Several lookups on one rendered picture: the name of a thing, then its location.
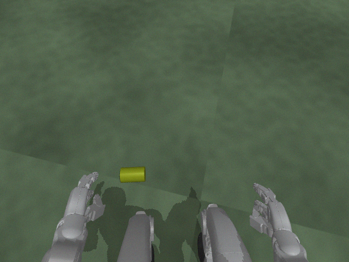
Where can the left robot arm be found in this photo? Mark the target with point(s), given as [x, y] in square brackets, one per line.
[69, 240]

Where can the right robot hand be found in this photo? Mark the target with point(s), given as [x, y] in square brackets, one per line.
[274, 216]

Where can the right robot arm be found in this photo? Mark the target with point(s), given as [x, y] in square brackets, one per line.
[287, 247]

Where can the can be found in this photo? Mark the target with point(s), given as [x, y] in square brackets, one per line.
[133, 174]

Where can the left robot hand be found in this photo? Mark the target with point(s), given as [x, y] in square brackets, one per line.
[79, 197]

